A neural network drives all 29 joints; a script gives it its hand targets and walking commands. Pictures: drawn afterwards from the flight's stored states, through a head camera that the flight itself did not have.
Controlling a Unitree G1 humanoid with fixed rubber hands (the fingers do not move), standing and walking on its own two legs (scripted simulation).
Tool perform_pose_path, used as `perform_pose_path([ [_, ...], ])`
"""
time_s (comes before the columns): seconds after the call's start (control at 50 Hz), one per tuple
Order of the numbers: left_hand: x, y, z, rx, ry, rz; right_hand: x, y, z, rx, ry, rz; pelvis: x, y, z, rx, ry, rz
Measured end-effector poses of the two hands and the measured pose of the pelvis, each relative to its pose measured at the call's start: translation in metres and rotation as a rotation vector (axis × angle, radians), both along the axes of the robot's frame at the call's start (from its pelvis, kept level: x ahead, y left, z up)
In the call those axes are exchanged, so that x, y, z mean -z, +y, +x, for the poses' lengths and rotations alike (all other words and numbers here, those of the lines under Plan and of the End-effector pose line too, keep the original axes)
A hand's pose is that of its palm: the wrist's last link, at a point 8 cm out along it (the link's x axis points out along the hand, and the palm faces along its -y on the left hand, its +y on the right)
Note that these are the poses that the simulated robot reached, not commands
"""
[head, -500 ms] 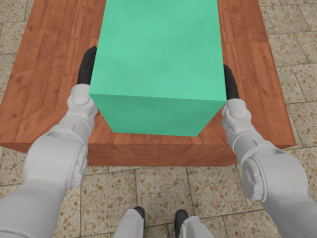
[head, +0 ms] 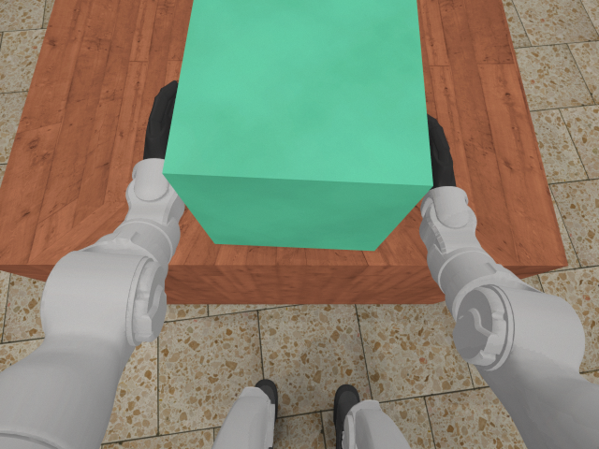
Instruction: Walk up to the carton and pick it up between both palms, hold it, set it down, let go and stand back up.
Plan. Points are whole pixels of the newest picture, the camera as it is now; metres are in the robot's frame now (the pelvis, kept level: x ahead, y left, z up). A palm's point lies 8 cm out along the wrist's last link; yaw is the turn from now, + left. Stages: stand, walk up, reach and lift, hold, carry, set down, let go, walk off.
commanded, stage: reach and lift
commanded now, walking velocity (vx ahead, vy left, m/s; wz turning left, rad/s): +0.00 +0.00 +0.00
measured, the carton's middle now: (300, 124) +0.53 +0.05 -0.02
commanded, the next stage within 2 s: none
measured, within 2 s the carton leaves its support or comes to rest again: neither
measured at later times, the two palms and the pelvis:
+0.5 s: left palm (164, 148) +0.47 +0.22 +0.00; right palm (433, 175) +0.47 -0.13 -0.02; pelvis +0.00 +0.00 +0.00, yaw +0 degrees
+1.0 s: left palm (163, 151) +0.46 +0.22 +0.00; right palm (432, 181) +0.46 -0.13 -0.02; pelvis +0.00 +0.00 +0.00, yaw +0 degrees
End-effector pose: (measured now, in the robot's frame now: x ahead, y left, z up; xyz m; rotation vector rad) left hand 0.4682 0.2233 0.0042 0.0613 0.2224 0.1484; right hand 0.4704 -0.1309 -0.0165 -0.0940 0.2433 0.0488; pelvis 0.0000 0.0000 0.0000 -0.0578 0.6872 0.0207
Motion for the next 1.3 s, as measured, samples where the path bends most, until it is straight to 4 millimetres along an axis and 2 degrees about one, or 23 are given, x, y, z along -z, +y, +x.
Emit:
perform_pose_path([
  [1.3,0.0,-0.001,-0.008,0.002,-0.08,0.03,0.004,0.003,-0.011,0.053,-0.095,0.038,0.0,0.001,0.002,0.0,0.003,-0.001],
])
